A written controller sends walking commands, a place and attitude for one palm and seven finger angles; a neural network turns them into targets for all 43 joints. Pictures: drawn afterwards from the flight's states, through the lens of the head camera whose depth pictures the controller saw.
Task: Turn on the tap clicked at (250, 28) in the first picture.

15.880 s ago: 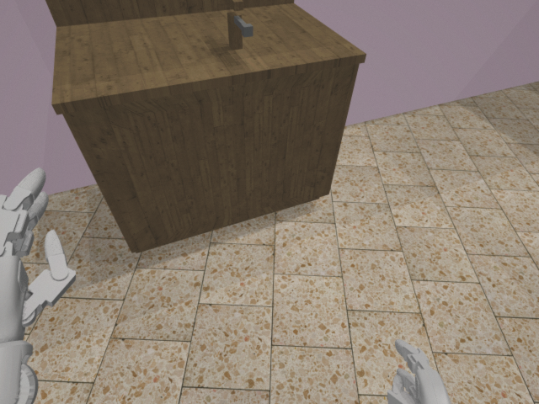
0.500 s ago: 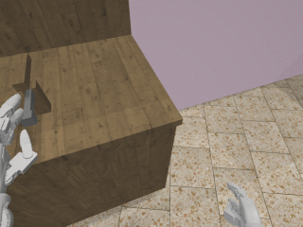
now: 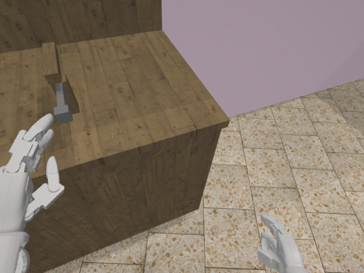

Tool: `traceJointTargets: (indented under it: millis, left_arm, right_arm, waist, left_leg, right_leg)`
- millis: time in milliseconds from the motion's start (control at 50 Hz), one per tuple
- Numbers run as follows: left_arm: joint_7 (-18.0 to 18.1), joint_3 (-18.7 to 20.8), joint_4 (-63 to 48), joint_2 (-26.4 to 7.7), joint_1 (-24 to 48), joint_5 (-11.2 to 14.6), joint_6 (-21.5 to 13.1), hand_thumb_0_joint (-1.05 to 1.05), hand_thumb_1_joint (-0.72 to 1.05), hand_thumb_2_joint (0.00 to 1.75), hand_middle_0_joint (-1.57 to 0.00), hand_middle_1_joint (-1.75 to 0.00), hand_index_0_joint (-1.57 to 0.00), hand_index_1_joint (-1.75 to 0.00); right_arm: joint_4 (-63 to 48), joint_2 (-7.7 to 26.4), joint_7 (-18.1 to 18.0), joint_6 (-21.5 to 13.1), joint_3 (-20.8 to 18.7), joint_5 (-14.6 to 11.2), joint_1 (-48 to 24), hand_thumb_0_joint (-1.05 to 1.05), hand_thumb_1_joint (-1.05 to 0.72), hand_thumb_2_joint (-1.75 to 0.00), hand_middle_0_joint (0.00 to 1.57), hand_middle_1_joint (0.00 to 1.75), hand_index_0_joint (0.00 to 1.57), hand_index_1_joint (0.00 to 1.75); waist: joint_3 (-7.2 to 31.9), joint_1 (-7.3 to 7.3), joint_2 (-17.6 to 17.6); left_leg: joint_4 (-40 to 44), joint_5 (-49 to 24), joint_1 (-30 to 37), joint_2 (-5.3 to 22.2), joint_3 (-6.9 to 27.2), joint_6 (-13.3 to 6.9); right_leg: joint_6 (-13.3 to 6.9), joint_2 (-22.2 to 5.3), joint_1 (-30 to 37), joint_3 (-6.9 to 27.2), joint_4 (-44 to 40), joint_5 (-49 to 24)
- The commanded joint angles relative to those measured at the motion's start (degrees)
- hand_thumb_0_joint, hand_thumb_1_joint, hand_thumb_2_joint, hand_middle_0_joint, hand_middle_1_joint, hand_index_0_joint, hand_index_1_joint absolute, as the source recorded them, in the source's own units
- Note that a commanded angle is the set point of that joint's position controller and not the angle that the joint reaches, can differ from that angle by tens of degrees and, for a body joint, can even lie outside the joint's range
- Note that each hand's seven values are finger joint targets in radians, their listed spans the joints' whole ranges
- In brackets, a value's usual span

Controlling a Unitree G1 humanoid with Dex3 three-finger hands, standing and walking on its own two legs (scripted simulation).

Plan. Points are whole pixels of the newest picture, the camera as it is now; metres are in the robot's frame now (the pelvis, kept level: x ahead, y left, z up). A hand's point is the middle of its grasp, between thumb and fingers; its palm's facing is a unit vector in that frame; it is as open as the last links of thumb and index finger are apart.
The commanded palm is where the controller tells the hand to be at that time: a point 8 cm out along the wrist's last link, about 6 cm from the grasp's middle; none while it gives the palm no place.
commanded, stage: come to a stop and stand still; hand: left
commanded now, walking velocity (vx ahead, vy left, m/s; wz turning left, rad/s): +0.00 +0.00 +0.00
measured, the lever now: (63, 114) +0.40 +0.28 +0.12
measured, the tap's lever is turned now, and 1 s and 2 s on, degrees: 0 0 0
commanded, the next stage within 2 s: look again from close up in 1.92 s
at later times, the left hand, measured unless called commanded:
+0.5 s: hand out of the picture +0.15 +0.30 +0.16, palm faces +0.45 -0.81 -0.37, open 7.4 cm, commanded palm +0.09 +0.32 +0.18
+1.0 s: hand out of the picture +0.14 +0.32 +0.17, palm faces +0.42 -0.82 -0.38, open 7.4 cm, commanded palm +0.06 +0.35 +0.18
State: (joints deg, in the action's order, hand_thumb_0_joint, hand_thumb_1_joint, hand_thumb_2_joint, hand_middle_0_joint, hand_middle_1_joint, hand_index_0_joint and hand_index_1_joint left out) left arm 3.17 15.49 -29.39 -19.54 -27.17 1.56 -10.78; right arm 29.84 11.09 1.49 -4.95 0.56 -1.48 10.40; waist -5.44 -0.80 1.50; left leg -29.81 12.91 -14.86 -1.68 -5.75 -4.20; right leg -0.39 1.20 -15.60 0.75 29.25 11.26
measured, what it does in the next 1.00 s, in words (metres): walks backwards: left foot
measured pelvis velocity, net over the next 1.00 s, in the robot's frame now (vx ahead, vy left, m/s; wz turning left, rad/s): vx -0.09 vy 0.07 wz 0.04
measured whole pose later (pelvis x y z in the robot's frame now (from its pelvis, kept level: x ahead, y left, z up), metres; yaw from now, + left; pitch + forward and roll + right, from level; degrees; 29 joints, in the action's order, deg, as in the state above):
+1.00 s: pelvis -0.09 +0.07 -0.01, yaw +2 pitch -4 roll +1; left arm 6.1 22.0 -26.8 -21.4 -18.7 0.8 -9.2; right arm 33.5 8.3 1.1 -8.7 1.1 -0.4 11.9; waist -6.1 -0.6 3.4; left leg -33.2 17.5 -11.8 -2.6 0.3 -1.1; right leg -0.4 1.5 -21.4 0.5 41.0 19.7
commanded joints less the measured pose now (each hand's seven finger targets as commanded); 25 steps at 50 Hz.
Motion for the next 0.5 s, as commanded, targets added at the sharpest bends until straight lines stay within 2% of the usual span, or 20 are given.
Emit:
traceJointTargets:
  millis: [0, 20, 40, 60, 80, 120, 160, 180, 200, 240, 260, 280, 300, 360, 380, 400, 440, 480]
  left_arm:
    - [3.84, 19.01, -12.38, -17.5, 10.54, 1.19, -4.72, 0.0, 0.9, 0.9, -0.2, -0.3, -0.2, -0.3]
    - [3.67, 16.65, -10.56, -14.72, 12.64, 0.82, -5.01, 0.0, 0.9, 0.9, -0.2, -0.3, -0.2, -0.3]
    - [3.63, 16.42, -9.02, -14.7, 14.85, -0.02, -5.24, 0.0, 0.9, 0.9, -0.2, -0.3, -0.2, -0.3]
    - [3.4, 16.3, -7.22, -14.8, 17.0, -0.47, -5.29, 0.0, 0.9, 0.9, -0.2, -0.3, -0.2, -0.3]
    - [2.95, 15.01, -6.31, -14.02, 18.68, -0.79, -5.44, 0.0, 0.9, 0.9, -0.2, -0.3, -0.2, -0.3]
    - [2.44, 10.99, -5.97, -11.06, 19.61, -0.77, -5.49, 0.0, 0.9, 0.9, -0.2, -0.3, -0.2, -0.3]
    - [2.22, 6.8, -3.96, -7.45, 16.9, -1.22, -4.89, 0.0, 0.9, 0.9, -0.2, -0.3, -0.2, -0.3]
    - [2.12, 5.05, -3.59, -5.92, 16.3, -1.57, -4.56, 0.0, 0.9, 0.9, -0.2, -0.3, -0.2, -0.3]
    - [1.94, 3.43, -2.69, -4.24, 16.1, -1.66, -4.14, 0.0, 0.9, 0.9, -0.2, -0.3, -0.2, -0.3]
    - [2.57, 4.5, -1.87, -6.01, 16.11, -2.16, -3.76, 0.0, 0.9, 0.9, -0.2, -0.3, -0.2, -0.3]
    - [2.78, 5.37, -0.78, -6.82, 15.92, -2.32, -3.62, 0.0, 0.9, 0.9, -0.2, -0.3, -0.2, -0.3]
    - [2.9, 6.61, 0.26, -7.81, 15.62, -2.3, -3.38, 0.0, 0.9, 0.9, -0.2, -0.3, -0.2, -0.3]
    - [3.14, 9.67, -0.42, -11.07, 16.59, -2.14, -3.36, 0.0, 0.9, 0.9, -0.2, -0.3, -0.2, -0.3]
    - [3.06, 11.54, -2.45, -11.88, 16.22, -1.75, -3.61, 0.0, 0.9, 0.9, -0.2, -0.3, -0.2, -0.3]
    - [2.98, 12.4, -3.1, -12.51, 15.65, -1.56, -3.62, 0.0, 0.9, 0.9, -0.2, -0.3, -0.2, -0.3]
    - [2.85, 13.59, -4.85, -13.94, 16.27, -1.27, -3.64, 0.0, 0.9, 0.9, -0.2, -0.3, -0.2, -0.3]
    - [2.6, 11.9, -7.11, -12.19, 16.85, -1.04, -3.76, 0.0, 0.9, 0.9, -0.2, -0.3, -0.2, -0.3]
    - [2.34, 10.42, -8.45, -10.84, 17.3, -0.98, -3.46, 0.0, 0.9, 0.9, -0.2, -0.3, -0.2, -0.3]
  right_arm:
    - [-9.63, 7.77, -3.06, -2.56, -2.44, 0.27, -5.44, 0.0, -0.9, -0.9, 0.2, 0.3, 0.2, 0.3]
    - [-9.27, 7.5, -3.32, -2.96, -2.4, 0.29, -4.7, 0.0, -0.9, -0.9, 0.2, 0.3, 0.2, 0.3]
    - [-9.09, 7.67, -3.32, -3.47, -2.5, 0.2, -3.92, 0.0, -0.9, -0.9, 0.2, 0.3, 0.2, 0.3]
    - [-8.77, 7.65, -3.09, -3.87, -2.54, 0.3, -3.55, 0.0, -0.9, -0.9, 0.2, 0.3, 0.2, 0.3]
    - [-8.33, 7.68, -2.63, -4.37, -2.72, 0.33, -3.03, 0.0, -0.9, -0.9, 0.2, 0.3, 0.2, 0.3]
    - [-7.66, 7.52, -2.23, -5.55, -2.54, 0.33, -2.92, 0.0, -0.9, -0.9, 0.2, 0.3, 0.2, 0.3]
    - [-7.16, 7.79, -1.72, -6.08, -2.64, 0.4, -2.46, 0.0, -0.9, -0.9, 0.2, 0.3, 0.2, 0.3]
    - [-6.93, 8.11, -1.53, -6.13, -2.75, 0.42, -2.41, 0.0, -0.9, -0.9, 0.2, 0.3, 0.2, 0.3]
    - [-6.85, 8.05, -1.42, -6.24, -2.64, 0.29, -3.15, 0.0, -0.9, -0.9, 0.2, 0.3, 0.2, 0.3]
    - [-6.23, 8.04, -1.41, -5.83, -2.57, 0.26, -3.05, 0.0, -0.9, -0.9, 0.2, 0.3, 0.2, 0.3]
    - [-6.03, 7.99, -1.4, -5.45, -2.61, 0.42, -2.95, 0.0, -0.9, -0.9, 0.2, 0.3, 0.2, 0.3]
    - [-5.98, 7.99, -1.42, -5.05, -2.79, 0.53, -2.85, 0.0, -0.9, -0.9, 0.2, 0.3, 0.2, 0.3]
    - [-5.96, 8.08, -1.59, -4.63, -2.83, 0.76, -3.42, 0.0, -0.9, -0.9, 0.2, 0.3, 0.2, 0.3]
    - [-6.84, 7.12, -1.78, -3.73, -2.77, 1.37, -4.32, 0.0, -0.9, -0.9, 0.2, 0.3, 0.2, 0.3]
    - [-7.16, 6.85, -1.75, -3.51, -2.8, 1.48, -4.51, 0.0, -0.9, -0.9, 0.2, 0.3, 0.2, 0.3]
    - [-7.28, 6.8, -1.71, -3.37, -2.73, 1.57, -5.04, 0.0, -0.9, -0.9, 0.2, 0.3, 0.2, 0.3]
    - [-7.09, 6.67, -1.72, -3.55, -2.66, 1.66, -4.67, 0.0, -0.9, -0.9, 0.2, 0.3, 0.2, 0.3]
    - [-6.74, 6.73, -1.7, -3.87, -2.63, 1.63, -4.46, 0.0, -0.9, -0.9, 0.2, 0.3, 0.2, 0.3]
  waist:
    - [4.83, 1.74, -5.69]
    - [5.12, 1.79, -11.02]
    - [5.78, 2.32, -14.33]
    - [6.22, 2.74, -15.65]
    - [7.03, 2.82, -14.8]
    - [8.93, 2.49, -9.59]
    - [7.68, 2.45, -6.01]
    - [6.92, 2.53, -5.83]
    - [5.75, 2.48, -8.07]
    - [5.44, 2.74, -8.25]
    - [5.1, 2.92, -7.14]
    - [5.12, 3.01, -5.65]
    - [5.32, 2.98, -6.31]
    - [6.24, 3.2, -6.07]
    - [6.19, 3.34, -4.36]
    - [5.83, 3.05, -4.15]
    - [6.7, 2.83, -3.6]
    - [7.78, 2.74, -5.12]
  left_leg:
    - [14.86, 19.59, -6.11, 8.6, 13.07, 1.11]
    - [18.27, 25.88, -9.64, 10.52, 14.27, 0.35]
    - [20.53, 30.14, -14.22, 11.95, 14.4, -0.59]
    - [20.72, 30.69, -16.67, 11.66, 13.1, -0.68]
    - [19.58, 28.88, -15.86, 10.51, 11.36, -0.12]
    - [16.99, 23.82, -6.81, 9.73, 10.69, 1.12]
    - [16.14, 24.24, -4.78, 8.87, 10.67, 2.02]
    - [16.71, 25.84, -5.55, 8.42, 10.41, 2.49]
    - [18.93, 26.94, -4.69, 8.81, 11.3, 3.1]
    - [22.34, 28.63, -7.89, 10.68, 12.97, 3.4]
    - [22.26, 28.26, -9.09, 10.57, 12.45, 3.54]
    - [21.92, 27.85, -9.65, 10.03, 11.3, 4.1]
    - [22.67, 27.33, -8.4, 9.8, 11.22, 5.1]
    - [20.99, 27.33, -8.38, 8.7, 8.26, 5.8]
    - [19.35, 26.18, -7.96, 8.01, 7.32, 5.59]
    - [18.27, 25.3, -5.96, 7.0, 5.99, 6.1]
    - [14.01, 23.54, -1.14, 5.77, 4.65, 6.06]
    - [13.01, 22.51, 2.1, 5.79, 4.2, 5.8]
  right_leg:
    - [-1.4, -2.59, 2.87, 4.12, -4.96, 11.93]
    - [-0.86, -1.17, 6.73, 2.19, -0.89, 9.88]
    - [-0.4, -0.07, 12.25, 0.49, 3.42, 7.11]
    - [-0.54, 0.15, 15.26, -0.66, 5.09, 5.94]
    - [-0.88, 0.32, 15.82, -1.39, 4.72, 5.76]
    - [-1.06, -0.54, 10.63, -0.78, 0.51, 6.19]
    - [-1.49, -0.77, 7.49, 0.49, -2.78, 8.42]
    - [-1.73, -0.4, 6.63, 0.67, -2.67, 9.92]
    - [-1.45, 0.29, 4.9, 0.06, -1.6, 9.95]
    - [-1.16, 1.28, 7.0, -1.57, 2.4, 8.63]
    - [-1.2, 1.35, 7.87, -1.86, 2.57, 8.28]
    - [-1.3, 1.6, 8.45, -2.32, 2.57, 8.43]
    - [-1.17, 1.71, 7.5, -2.06, 2.11, 8.94]
    - [-1.79, 1.56, 8.96, -2.35, 0.32, 9.39]
    - [-2.15, 1.18, 8.6, -1.65, -1.56, 9.52]
    - [-2.44, 0.89, 6.11, -1.02, -3.27, 10.78]
    - [-3.31, -0.11, 1.27, 0.61, -4.26, 12.42]
    - [-3.38, 0.02, -1.44, 0.81, -3.37, 13.16]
